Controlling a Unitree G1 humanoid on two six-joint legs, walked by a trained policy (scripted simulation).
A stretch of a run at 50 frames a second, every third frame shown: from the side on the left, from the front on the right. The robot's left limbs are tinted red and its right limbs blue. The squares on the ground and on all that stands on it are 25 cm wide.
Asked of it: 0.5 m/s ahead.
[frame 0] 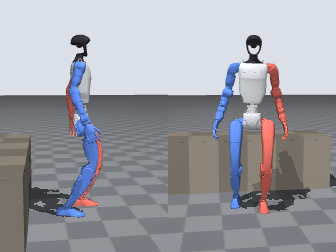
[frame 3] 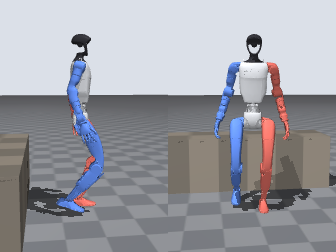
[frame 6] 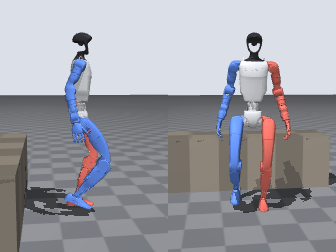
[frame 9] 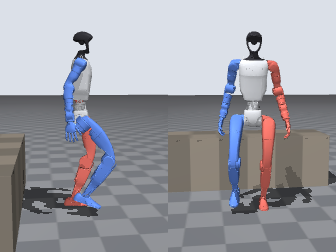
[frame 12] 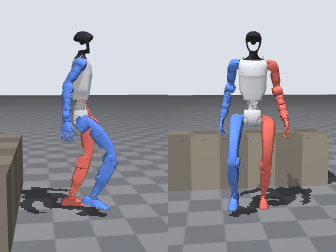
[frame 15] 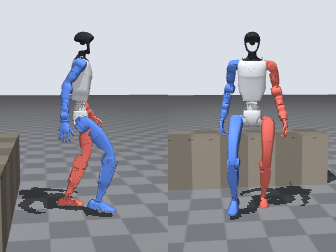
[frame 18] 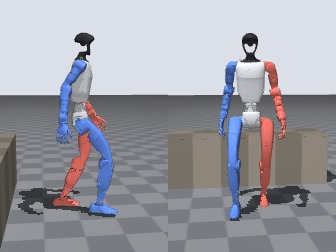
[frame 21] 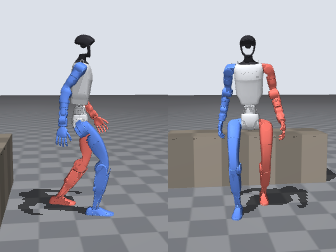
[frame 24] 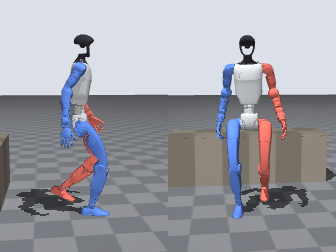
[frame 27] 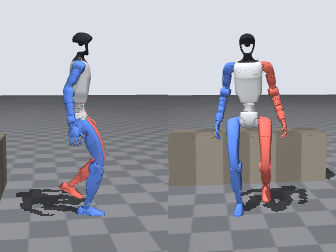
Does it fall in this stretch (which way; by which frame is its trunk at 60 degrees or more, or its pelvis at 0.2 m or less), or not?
no
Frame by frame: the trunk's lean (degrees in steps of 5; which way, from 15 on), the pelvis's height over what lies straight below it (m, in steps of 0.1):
0: 0, 0.8
3: 0, 0.8
6: 0, 0.8
9: 0, 0.8
12: 5, 0.8
15: 5, 0.8
18: 5, 0.8
21: 5, 0.7
24: 5, 0.7
27: 5, 0.8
